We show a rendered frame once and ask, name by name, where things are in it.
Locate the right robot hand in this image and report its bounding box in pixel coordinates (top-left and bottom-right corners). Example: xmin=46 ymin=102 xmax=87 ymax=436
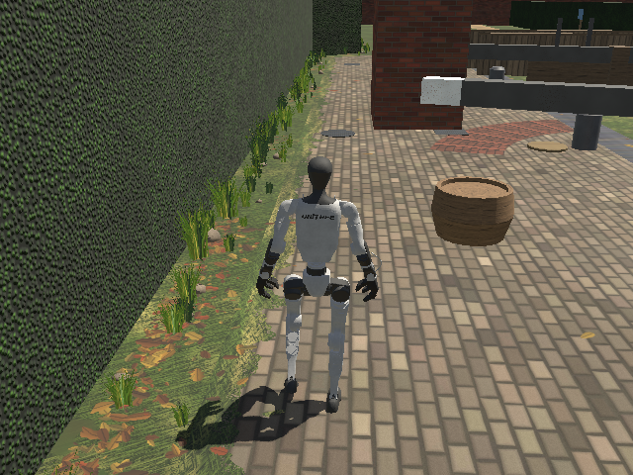
xmin=355 ymin=278 xmax=379 ymax=302

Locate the left robot hand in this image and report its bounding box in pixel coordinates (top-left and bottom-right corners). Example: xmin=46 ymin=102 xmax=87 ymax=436
xmin=256 ymin=276 xmax=279 ymax=299

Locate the humanoid robot torso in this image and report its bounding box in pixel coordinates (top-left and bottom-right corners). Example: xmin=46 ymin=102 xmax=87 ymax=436
xmin=295 ymin=194 xmax=341 ymax=297

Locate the robot right thigh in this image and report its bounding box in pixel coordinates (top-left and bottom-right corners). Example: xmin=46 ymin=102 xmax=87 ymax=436
xmin=327 ymin=277 xmax=350 ymax=351

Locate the robot right upper arm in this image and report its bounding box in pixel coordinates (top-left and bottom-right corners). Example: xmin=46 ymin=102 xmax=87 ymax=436
xmin=339 ymin=200 xmax=367 ymax=256

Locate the right robot forearm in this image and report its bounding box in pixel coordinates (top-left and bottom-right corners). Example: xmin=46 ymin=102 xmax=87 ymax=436
xmin=356 ymin=240 xmax=377 ymax=281

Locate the left robot forearm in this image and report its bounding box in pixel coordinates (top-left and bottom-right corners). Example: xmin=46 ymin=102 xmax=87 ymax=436
xmin=259 ymin=238 xmax=280 ymax=279

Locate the robot left upper arm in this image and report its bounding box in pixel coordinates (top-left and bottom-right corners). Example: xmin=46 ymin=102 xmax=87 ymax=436
xmin=270 ymin=199 xmax=299 ymax=254

